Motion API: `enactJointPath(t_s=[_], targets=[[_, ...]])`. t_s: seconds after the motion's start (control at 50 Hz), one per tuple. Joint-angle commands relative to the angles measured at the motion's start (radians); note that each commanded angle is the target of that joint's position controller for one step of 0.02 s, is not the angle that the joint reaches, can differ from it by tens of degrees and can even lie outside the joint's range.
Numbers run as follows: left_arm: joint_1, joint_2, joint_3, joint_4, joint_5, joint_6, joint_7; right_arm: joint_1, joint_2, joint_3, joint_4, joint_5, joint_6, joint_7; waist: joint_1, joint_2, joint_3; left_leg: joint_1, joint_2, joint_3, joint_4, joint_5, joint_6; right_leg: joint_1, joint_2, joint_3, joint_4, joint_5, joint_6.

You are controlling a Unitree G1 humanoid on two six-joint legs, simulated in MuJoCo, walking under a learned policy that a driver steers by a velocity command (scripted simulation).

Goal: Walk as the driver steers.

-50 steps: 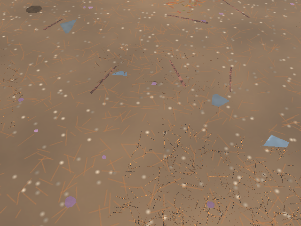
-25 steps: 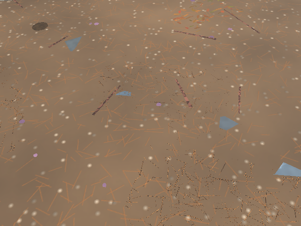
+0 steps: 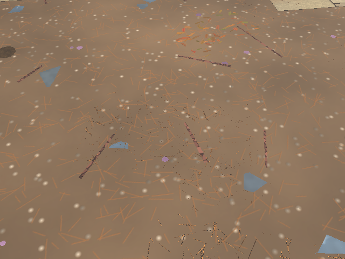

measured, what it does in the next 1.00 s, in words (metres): walks ahead: right foot, then left foot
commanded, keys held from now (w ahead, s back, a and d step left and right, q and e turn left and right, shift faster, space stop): w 1.00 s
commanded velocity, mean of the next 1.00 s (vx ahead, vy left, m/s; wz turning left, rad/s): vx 0.50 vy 0.00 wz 0.00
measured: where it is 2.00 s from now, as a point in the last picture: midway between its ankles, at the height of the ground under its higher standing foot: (172, 152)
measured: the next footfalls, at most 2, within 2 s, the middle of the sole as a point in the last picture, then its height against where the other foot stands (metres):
right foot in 0.30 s outside the picture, level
left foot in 0.86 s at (155, 228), level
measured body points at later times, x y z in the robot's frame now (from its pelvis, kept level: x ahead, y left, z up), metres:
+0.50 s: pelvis +0.28 -0.08 +0.00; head +0.29 -0.10 +0.45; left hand +0.33 +0.18 -0.12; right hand +0.37 -0.35 -0.14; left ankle +0.28 +0.08 -0.66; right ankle +0.30 -0.16 -0.74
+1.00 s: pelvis +0.55 -0.01 -0.01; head +0.58 +0.00 +0.44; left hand +0.59 +0.26 -0.15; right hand +0.66 -0.27 -0.13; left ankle +0.61 +0.07 -0.74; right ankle +0.47 -0.16 -0.65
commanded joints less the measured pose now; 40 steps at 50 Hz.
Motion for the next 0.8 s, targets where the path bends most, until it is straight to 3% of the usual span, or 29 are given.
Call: enactJointPath(t_s=[0.02, 0.1, 0.2, 0.24, 0.26, 0.28, 0.3, 0.32, 0.34, 0.36, 0.38, 0.4, 0.42, 0.44, 0.48, 0.56, 0.64, 0.72, 0.8], targets=[[0.033, 0.045, 0.013, -0.042, 0.012, 0.004, 0.007, -0.041, -0.133, -0.021, -0.055, 0.002, -0.018, -0.020, 0.047, 0.074, 0.054, -0.106, 0.279, -0.206, -0.203, 0.073, 0.171, -0.018, -0.042, 0.002, -0.145, 0.162, 0.027], [-0.129, 0.028, 0.006, -0.084, 0.003, -0.008, -0.006, 0.039, -0.161, -0.026, -0.038, 0.018, -0.004, -0.034, -0.012, 0.076, 0.054, -0.021, 0.264, -0.157, -0.185, 0.085, 0.126, 0.018, 0.005, -0.038, -0.433, 0.307, 0.035], [-0.249, 0.045, 0.003, -0.134, -0.010, -0.017, -0.037, 0.112, -0.170, -0.032, -0.005, 0.027, 0.017, -0.037, -0.047, 0.091, 0.081, 0.145, 0.329, -0.180, -0.112, 0.059, 0.112, 0.012, 0.033, -0.042, -0.581, 0.214, 0.014], [-0.220, 0.067, 0.011, -0.138, -0.010, -0.026, -0.046, 0.101, -0.183, -0.038, -0.003, 0.027, 0.028, -0.039, -0.018, 0.106, 0.065, 0.187, 0.351, -0.193, -0.054, 0.118, 0.096, 0.075, 0.051, -0.053, -0.622, 0.133, -0.015], [-0.160, 0.087, 0.022, -0.125, -0.009, -0.030, -0.047, 0.079, -0.189, -0.039, -0.008, 0.026, 0.033, -0.039, 0.023, 0.115, 0.032, 0.187, 0.341, -0.180, 0.016, 0.246, 0.081, 0.170, 0.077, -0.076, -0.643, 0.107, -0.032], [-0.019, 0.127, 0.045, -0.082, -0.008, -0.032, -0.044, 0.064, -0.173, -0.033, -0.014, 0.021, 0.039, -0.039, 0.091, 0.104, -0.049, 0.162, 0.288, -0.136, 0.182, 0.403, 0.057, 0.353, 0.110, -0.099, -0.662, 0.102, -0.059], [0.188, 0.206, 0.072, -0.034, 0.001, -0.034, -0.036, 0.056, -0.132, -0.014, -0.040, 0.005, 0.038, -0.039, 0.167, 0.030, -0.202, -0.002, 0.225, -0.076, 0.478, 0.320, 0.019, 0.657, -0.016, 0.040, -0.639, 0.123, -0.123], [0.302, 0.304, 0.097, -0.006, 0.011, -0.024, -0.037, 0.165, -0.011, 0.022, -0.049, 0.007, 0.014, -0.029, 0.138, -0.230, -0.334, -0.433, 0.046, -0.018, 0.866, -0.114, -0.058, 1.040, -0.247, 0.488, -0.722, -0.037, -0.278], [0.305, 0.212, 0.070, -0.008, 0.012, -0.025, -0.040, 0.148, -0.075, 0.009, -0.036, 0.022, -0.012, -0.025, 0.150, -0.202, -0.364, -0.557, 0.054, -0.181, 1.012, -0.418, -0.039, 1.052, -0.273, 0.678, -0.832, -0.098, -0.279], [0.209, 0.158, 0.051, -0.025, 0.007, -0.028, -0.040, 0.056, -0.159, -0.014, -0.065, 0.048, -0.025, -0.021, 0.127, -0.139, -0.223, -0.630, 0.113, -0.185, 1.054, -0.348, -0.017, 0.928, -0.244, 0.531, -0.839, -0.075, -0.226], [0.107, 0.128, 0.039, -0.049, 0.006, -0.026, -0.041, -0.002, -0.162, -0.016, -0.081, 0.046, -0.026, -0.026, 0.093, -0.063, -0.144, -0.599, 0.171, -0.153, 1.019, -0.249, -0.015, 0.779, -0.205, 0.390, -0.859, 0.021, -0.199], [0.046, 0.097, 0.030, -0.058, 0.009, -0.024, -0.047, -0.035, -0.149, -0.021, -0.085, 0.031, -0.019, -0.033, 0.067, -0.013, -0.082, -0.560, 0.202, -0.140, 0.957, -0.182, -0.019, 0.655, -0.161, 0.296, -0.898, 0.090, -0.185], [0.022, 0.077, 0.023, -0.056, 0.016, -0.027, -0.051, -0.022, -0.131, -0.025, -0.085, 0.024, -0.005, -0.036, 0.034, -0.035, -0.058, -0.497, 0.231, -0.143, 0.903, -0.137, -0.023, 0.576, -0.126, 0.225, -0.931, 0.131, -0.170], [0.023, 0.066, 0.021, -0.046, 0.017, -0.028, -0.054, -0.002, -0.108, -0.024, -0.078, 0.023, 0.010, -0.037, 0.019, -0.046, -0.047, -0.454, 0.235, -0.136, 0.877, -0.112, -0.030, 0.529, -0.101, 0.183, -0.958, 0.158, -0.170], [0.060, 0.087, 0.028, -0.020, 0.017, -0.033, -0.050, 0.003, -0.086, -0.024, -0.078, 0.020, 0.027, -0.040, 0.005, -0.035, -0.023, -0.460, 0.237, -0.122, 0.834, -0.070, -0.046, 0.499, -0.086, 0.120, -0.985, 0.251, -0.184], [0.129, 0.113, 0.034, 0.014, 0.015, -0.023, -0.027, -0.145, -0.083, -0.029, -0.130, 0.010, 0.029, -0.041, 0.032, -0.014, 0.018, -0.572, 0.240, -0.116, 0.628, 0.094, -0.073, 0.546, -0.085, 0.064, -1.010, 0.319, -0.181], [0.182, 0.128, 0.035, 0.037, 0.006, -0.015, -0.014, -0.284, -0.065, -0.022, -0.167, 0.016, 0.021, -0.029, 0.073, -0.021, 0.051, -0.532, 0.206, -0.083, 0.403, 0.233, -0.073, 0.569, -0.065, 0.012, -1.030, 0.255, -0.157], [0.244, 0.134, 0.040, 0.076, -0.002, -0.001, -0.009, -0.389, -0.067, -0.017, -0.205, 0.025, 0.013, -0.010, 0.103, -0.022, 0.091, -0.550, 0.187, -0.076, 0.294, 0.204, -0.058, 0.679, -0.107, 0.012, -1.000, 0.237, -0.154], [0.224, 0.154, 0.052, 0.087, -0.006, 0.016, -0.001, -0.375, -0.097, -0.025, -0.221, 0.027, 0.000, 0.010, 0.063, -0.039, 0.069, -0.457, 0.157, -0.058, 0.233, 0.076, -0.012, 0.760, -0.145, 0.014, -0.903, 0.390, -0.128]])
